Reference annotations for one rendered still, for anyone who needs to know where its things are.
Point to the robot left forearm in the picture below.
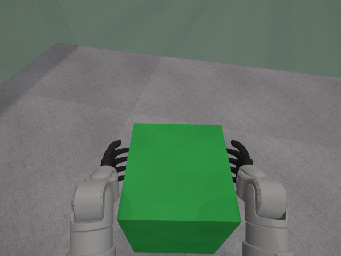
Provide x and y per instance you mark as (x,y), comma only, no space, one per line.
(91,221)

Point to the robot right forearm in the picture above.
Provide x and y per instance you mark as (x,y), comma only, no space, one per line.
(266,213)

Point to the carton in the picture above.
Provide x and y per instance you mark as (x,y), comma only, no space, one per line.
(178,194)

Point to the left robot hand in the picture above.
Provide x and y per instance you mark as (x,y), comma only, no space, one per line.
(110,155)

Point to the right robot hand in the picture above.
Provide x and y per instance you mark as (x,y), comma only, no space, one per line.
(242,156)

